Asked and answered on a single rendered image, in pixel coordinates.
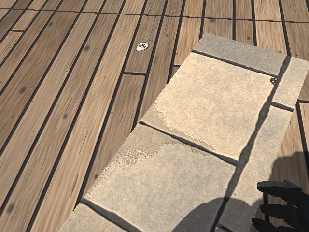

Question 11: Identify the robot right hand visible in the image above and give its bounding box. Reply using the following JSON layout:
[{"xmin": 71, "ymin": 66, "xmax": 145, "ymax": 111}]
[{"xmin": 252, "ymin": 180, "xmax": 309, "ymax": 232}]

